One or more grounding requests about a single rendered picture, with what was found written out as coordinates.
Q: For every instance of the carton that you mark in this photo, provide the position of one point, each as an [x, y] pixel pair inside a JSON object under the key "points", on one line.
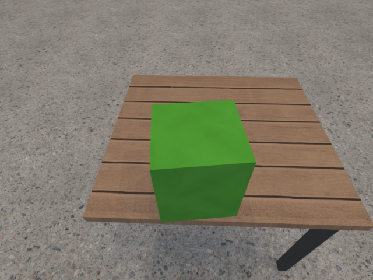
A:
{"points": [[200, 160]]}

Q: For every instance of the table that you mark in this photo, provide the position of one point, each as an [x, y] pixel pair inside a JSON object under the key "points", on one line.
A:
{"points": [[298, 180]]}

